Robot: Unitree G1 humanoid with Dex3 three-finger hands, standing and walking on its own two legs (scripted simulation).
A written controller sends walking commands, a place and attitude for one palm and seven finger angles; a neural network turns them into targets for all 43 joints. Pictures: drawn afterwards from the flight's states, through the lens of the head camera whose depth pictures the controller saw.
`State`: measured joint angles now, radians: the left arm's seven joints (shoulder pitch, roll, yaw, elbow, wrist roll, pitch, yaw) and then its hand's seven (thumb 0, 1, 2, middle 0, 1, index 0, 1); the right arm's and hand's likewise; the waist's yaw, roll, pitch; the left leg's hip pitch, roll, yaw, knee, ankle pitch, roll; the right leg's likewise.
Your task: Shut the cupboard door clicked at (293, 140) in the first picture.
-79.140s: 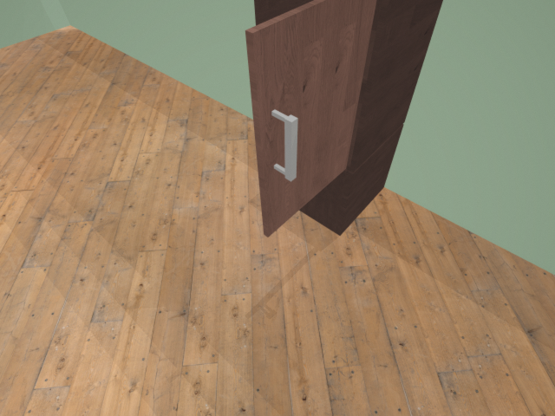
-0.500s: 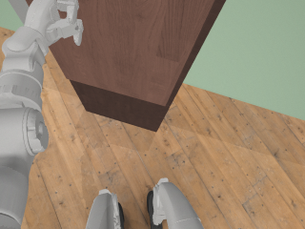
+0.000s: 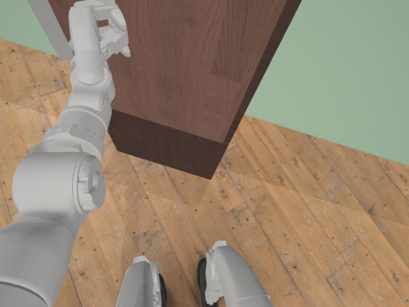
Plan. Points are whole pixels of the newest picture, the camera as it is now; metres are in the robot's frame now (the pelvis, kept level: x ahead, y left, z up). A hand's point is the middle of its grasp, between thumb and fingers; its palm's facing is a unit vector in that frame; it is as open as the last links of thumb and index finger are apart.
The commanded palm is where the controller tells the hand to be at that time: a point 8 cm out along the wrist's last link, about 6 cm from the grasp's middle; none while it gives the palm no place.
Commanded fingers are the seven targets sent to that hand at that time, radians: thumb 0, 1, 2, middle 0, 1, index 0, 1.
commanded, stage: pull the fist back off the door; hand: left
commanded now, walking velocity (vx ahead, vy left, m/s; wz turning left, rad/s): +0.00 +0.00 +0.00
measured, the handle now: (53, 11) +0.64 +0.18 +0.10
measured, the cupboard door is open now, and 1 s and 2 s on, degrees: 0 0 0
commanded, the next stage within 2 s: draw the hand back to the body in 0.58 s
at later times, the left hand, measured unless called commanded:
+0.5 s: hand (122, 62) +0.53 +0.07 +0.09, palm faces +0.05 -1.00 -0.02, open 3.1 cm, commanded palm +0.49 +0.12 +0.11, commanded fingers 0.00 0.90 0.90 -1.30 -1.50 -1.30 -1.50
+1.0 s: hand (83, 86) +0.44 +0.11 +0.14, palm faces +0.05 -1.00 -0.05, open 3.1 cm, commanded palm +0.41 +0.16 +0.15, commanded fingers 0.00 0.90 0.90 -1.30 -1.50 -1.30 -1.50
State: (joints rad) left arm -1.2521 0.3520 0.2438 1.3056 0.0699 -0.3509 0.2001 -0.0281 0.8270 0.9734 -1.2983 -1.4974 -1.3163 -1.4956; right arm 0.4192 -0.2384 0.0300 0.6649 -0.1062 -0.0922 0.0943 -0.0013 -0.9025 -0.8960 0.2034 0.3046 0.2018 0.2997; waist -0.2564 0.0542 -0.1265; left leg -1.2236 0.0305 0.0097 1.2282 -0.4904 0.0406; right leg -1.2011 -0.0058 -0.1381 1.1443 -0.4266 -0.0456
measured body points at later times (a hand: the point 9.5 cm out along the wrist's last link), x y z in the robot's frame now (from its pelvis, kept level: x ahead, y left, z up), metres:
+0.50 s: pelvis +0.03 -0.02 +0.04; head +0.16 -0.03 +0.47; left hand +0.52 +0.12 +0.09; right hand +0.03 -0.28 -0.08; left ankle +0.04 +0.09 -0.63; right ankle +0.05 -0.10 -0.63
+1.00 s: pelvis +0.05 -0.02 +0.07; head +0.10 -0.04 +0.52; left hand +0.44 +0.17 +0.15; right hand +0.13 -0.27 -0.05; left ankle +0.04 +0.09 -0.63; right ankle +0.05 -0.10 -0.63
